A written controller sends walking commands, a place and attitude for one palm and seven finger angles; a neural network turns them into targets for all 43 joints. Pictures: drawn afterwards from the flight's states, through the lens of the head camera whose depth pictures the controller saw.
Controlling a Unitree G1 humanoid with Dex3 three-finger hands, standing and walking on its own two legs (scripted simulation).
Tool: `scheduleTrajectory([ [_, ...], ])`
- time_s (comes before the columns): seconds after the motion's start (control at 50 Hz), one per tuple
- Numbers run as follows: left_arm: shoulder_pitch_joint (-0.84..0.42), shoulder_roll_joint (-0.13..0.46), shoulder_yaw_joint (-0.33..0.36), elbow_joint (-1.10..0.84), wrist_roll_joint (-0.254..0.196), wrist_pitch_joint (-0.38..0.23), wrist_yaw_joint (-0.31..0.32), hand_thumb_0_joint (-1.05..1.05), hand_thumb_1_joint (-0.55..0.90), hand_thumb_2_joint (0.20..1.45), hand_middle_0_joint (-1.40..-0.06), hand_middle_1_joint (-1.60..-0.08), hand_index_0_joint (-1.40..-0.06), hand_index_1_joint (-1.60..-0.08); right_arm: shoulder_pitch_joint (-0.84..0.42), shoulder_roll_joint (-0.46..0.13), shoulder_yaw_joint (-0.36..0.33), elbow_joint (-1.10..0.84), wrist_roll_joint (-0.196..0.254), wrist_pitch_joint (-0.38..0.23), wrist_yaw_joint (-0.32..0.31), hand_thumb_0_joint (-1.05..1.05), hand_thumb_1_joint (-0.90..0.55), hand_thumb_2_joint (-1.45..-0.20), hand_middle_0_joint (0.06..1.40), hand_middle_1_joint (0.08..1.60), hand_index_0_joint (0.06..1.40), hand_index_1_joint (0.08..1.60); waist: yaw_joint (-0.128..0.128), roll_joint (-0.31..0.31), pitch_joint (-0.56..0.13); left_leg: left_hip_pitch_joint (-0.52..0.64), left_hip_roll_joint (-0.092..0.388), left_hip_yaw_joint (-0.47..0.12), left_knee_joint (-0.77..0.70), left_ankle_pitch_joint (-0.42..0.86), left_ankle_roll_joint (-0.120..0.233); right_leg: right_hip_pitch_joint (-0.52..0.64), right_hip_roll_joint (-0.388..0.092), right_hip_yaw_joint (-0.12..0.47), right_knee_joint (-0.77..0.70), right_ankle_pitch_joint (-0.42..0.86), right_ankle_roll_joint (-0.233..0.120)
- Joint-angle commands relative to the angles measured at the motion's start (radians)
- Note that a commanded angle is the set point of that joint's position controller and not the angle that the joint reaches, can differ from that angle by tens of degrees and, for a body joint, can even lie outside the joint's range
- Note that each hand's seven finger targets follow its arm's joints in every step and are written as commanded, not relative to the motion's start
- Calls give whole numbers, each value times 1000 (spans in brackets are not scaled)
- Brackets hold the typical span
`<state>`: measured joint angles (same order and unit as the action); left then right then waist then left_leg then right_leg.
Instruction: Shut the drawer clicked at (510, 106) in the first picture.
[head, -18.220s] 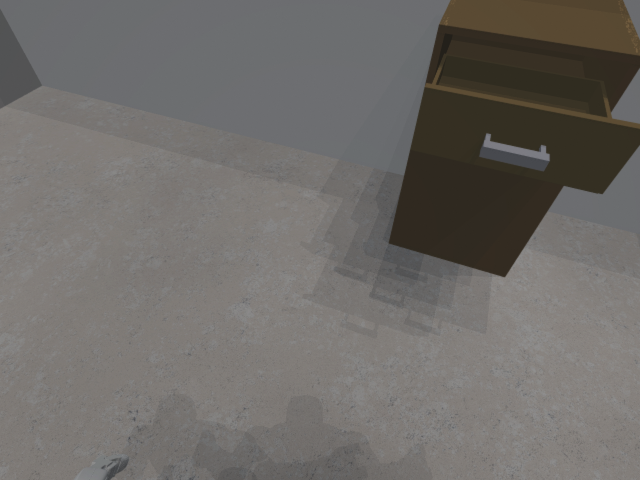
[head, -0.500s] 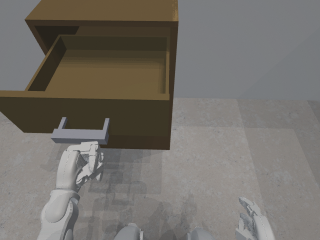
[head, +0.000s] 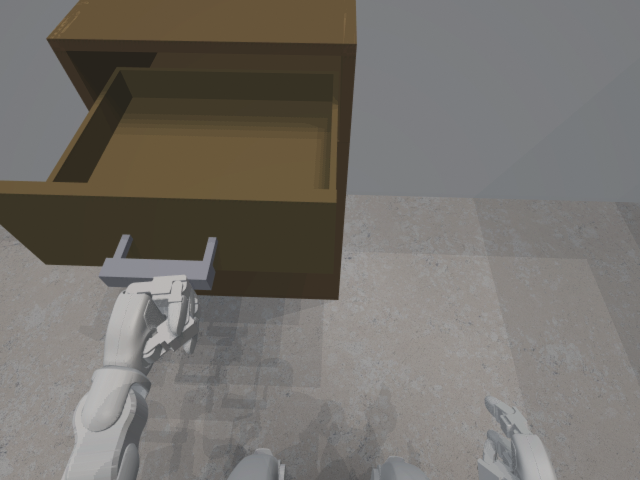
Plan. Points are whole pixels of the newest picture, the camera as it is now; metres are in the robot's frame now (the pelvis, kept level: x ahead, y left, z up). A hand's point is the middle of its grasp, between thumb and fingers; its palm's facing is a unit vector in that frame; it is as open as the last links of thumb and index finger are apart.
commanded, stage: push the drawer shut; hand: left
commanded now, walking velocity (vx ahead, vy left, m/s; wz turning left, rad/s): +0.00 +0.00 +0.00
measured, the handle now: (163, 258) +0.37 +0.22 +0.05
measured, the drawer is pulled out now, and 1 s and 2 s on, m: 0.29 0.17 0.05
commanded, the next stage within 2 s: none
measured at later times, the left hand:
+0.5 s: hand (202, 273) +0.35 +0.16 +0.05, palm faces -0.03 -1.00 -0.04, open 3.1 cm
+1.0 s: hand (212, 233) +0.41 +0.16 +0.05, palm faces -0.02 -1.00 -0.04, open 3.0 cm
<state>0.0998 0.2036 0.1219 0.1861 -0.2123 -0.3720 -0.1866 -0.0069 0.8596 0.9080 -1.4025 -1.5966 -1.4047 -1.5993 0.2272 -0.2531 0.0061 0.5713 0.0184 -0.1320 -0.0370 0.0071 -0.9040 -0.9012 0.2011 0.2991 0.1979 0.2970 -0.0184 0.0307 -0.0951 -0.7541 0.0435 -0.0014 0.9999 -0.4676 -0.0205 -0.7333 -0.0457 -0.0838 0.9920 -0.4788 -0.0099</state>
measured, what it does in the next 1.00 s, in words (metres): stands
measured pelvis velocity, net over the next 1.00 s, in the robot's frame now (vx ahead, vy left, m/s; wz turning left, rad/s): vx -0.01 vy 0.01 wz -0.02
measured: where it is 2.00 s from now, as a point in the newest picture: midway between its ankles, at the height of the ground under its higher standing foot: outside the picture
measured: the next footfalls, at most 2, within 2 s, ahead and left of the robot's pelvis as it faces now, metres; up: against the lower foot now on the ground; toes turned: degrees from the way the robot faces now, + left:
none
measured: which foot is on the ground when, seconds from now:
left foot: down 0.00-1.00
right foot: down 0.00-1.00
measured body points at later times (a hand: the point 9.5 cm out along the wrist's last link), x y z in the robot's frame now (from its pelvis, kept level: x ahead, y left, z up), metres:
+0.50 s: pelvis -0.01 +0.01 +0.00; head +0.06 +0.00 +0.44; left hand +0.35 +0.22 +0.06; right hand +0.12 -0.24 -0.11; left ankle +0.01 +0.13 -0.68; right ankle +0.01 -0.11 -0.68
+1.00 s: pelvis -0.01 +0.01 +0.00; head +0.08 +0.01 +0.44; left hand +0.41 +0.22 +0.05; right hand +0.07 -0.24 -0.12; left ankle +0.01 +0.13 -0.68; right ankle +0.01 -0.11 -0.68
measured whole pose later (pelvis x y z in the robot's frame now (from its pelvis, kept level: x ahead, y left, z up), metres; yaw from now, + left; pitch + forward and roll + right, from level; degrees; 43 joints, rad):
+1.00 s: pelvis -0.01 +0.01 +0.00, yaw -1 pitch +16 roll -1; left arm -0.53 0.27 0.23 0.80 -0.14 -0.42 -0.14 -0.03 0.82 0.91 -1.40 -1.60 -1.41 -1.60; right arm 0.28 -0.25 0.02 0.64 0.01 -0.04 -0.02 0.00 -0.90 -0.90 0.20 0.30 0.20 0.30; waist -0.08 0.02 -0.09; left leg -0.85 0.04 0.02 1.01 -0.44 0.00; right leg -0.83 -0.04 -0.06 0.99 -0.44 0.00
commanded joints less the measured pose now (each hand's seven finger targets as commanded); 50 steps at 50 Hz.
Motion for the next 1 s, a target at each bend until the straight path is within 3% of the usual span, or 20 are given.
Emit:
scheduleTrajectory([
  [0.0,-277,113,57,-202,-15,-68,12,0,900,900,-1400,-1600,-1400,-1600,-27,-117,-48,-125,8,-51,-6,0,-900,-900,200,300,200,300,-34,3,-275,148,-42,1,-121,250,33,145,33,46,-137,299,2],
  [0.08,-348,108,42,-161,-9,-60,18,0,900,900,-1400,-1600,-1400,-1600,-24,-122,-45,-114,8,-48,-9,0,-900,-900,200,300,200,300,-43,-13,-277,146,-40,-5,-122,226,36,129,34,44,-142,265,3],
  [0.12,-381,132,68,-122,-9,-56,21,0,900,900,-1400,-1600,-1400,-1600,-23,-125,-45,-109,9,-45,-12,0,-900,-900,200,300,200,300,-39,-25,-279,133,-42,-5,-125,201,34,134,34,49,-148,236,3],
  [0.16,-452,139,63,-100,-5,-54,23,0,900,900,-1400,-1600,-1400,-1600,-22,-128,-43,-99,9,-42,-15,0,-900,-900,200,300,200,300,-54,-41,-275,126,-39,-8,-121,183,38,118,34,52,-153,212,5],
  [0.22,-517,144,71,-42,-4,-47,22,0,900,900,-1400,-1600,-1400,-1600,-18,-127,-39,-93,11,-35,-16,0,-900,-900,200,300,200,300,-53,-24,-277,132,-40,-7,-131,170,34,115,36,50,-158,198,3],
  [0.26,-552,187,103,-6,0,-43,25,0,900,900,-1400,-1600,-1400,-1600,-9,-133,-39,-86,10,-29,-19,0,-900,-900,200,300,200,300,-48,-22,-287,124,-40,-8,-131,172,36,128,35,55,-159,195,1],
  [0.34,-587,166,97,41,-4,-45,21,0,900,900,-1400,-1600,-1400,-1600,0,-128,-38,-90,11,-19,-14,0,-900,-900,200,300,200,300,-37,2,-315,146,-42,-5,-144,192,31,143,37,51,-159,221,-2],
  [0.42,-642,168,95,78,4,-54,34,0,900,900,-1400,-1600,-1400,-1600,19,-132,-40,-85,7,-8,-4,0,-900,-900,200,300,200,300,-42,-1,-321,148,-39,-7,-148,203,29,137,39,47,-154,236,-2],
  [0.46,-649,205,128,129,10,-57,40,0,900,900,-1400,-1600,-1400,-1600,33,-138,-42,-79,6,-1,-4,0,-900,-900,200,300,200,300,-43,-42,-308,125,-38,-7,-148,195,32,147,42,51,-161,227,-1],
  [0.5,-667,211,136,147,14,-68,39,0,900,900,-1400,-1600,-1400,-1600,34,-135,-43,-80,7,8,-2,0,-900,-900,200,300,200,300,-41,-21,-311,121,-41,3,-152,188,31,155,40,57,-165,229,-1],
  [0.52,-702,197,119,147,16,-72,38,0,900,900,-1400,-1600,-1400,-1600,37,-134,-42,-77,6,10,-1,0,-900,-900,200,300,200,300,-49,-14,-315,127,-40,1,-152,190,31,147,41,54,-162,231,-1],
  [0.56,-749,241,151,191,22,-76,43,0,900,900,-1400,-1600,-1400,-1600,47,-141,-43,-65,6,18,-3,0,-900,-900,200,300,200,300,-57,-18,-299,113,-38,-2,-146,173,33,127,44,56,-162,209,-1],
  [0.6,-774,207,128,204,22,-83,39,0,900,900,-1400,-1600,-1400,-1600,55,-137,-44,-64,5,22,0,0,-900,-900,200,300,200,300,-55,-1,-320,132,-40,-1,-150,194,31,128,45,54,-157,232,-3],
  [0.68,-804,229,145,239,29,-93,43,0,900,900,-1400,-1600,-1400,-1600,75,-143,-49,-56,2,32,3,0,-900,-900,200,300,200,300,-55,6,-348,150,-35,-7,-148,231,29,122,48,47,-143,261,-7],
  [0.7,-823,198,117,247,30,-92,42,0,900,900,-1400,-1600,-1400,-1600,76,-140,-49,-55,3,34,6,0,-900,-900,200,300,200,300,-66,11,-341,158,-34,-6,-146,229,29,104,48,44,-145,259,-5],
  [0.86,-990,248,145,358,52,-105,59,0,900,900,-1400,-1600,-1400,-1600,107,-150,-50,-26,-2,55,5,0,-900,-900,200,300,200,300,-86,-11,-358,137,-33,-12,-133,208,33,76,50,47,-139,236,-5],
  [0.88,-1001,250,152,371,54,-107,60,0,900,900,-1400,-1600,-1400,-1600,106,-149,-50,-26,-3,58,5,0,-900,-900,200,300,200,300,-83,19,-374,147,-33,-9,-131,208,31,68,50,49,-138,234,-5],
  [0.9,-1025,247,148,391,55,-107,61,0,900,900,-1400,-1600,-1400,-1600,110,-148,-48,-23,-3,61,5,0,-900,-900,200,300,200,300,-92,-1,-368,143,-33,-10,-128,211,33,63,50,48,-138,237,-4],
  [0.94,-1054,240,143,416,59,-110,59,0,900,900,-1400,-1600,-1400,-1600,115,-146,-48,-20,-4,65,8,0,-900,-900,200,300,200,300,-91,26,-377,145,-34,-8,-125,212,32,56,51,48,-136,238,-6],
  [0.98,-1089,277,171,447,63,-115,58,0,900,900,-1400,-1600,-1400,-1600,129,-152,-48,-14,-7,71,7,0,-900,-900,200,300,200,300,-99,0,-398,137,-33,-11,-115,222,36,61,53,51,-129,249,-4],
])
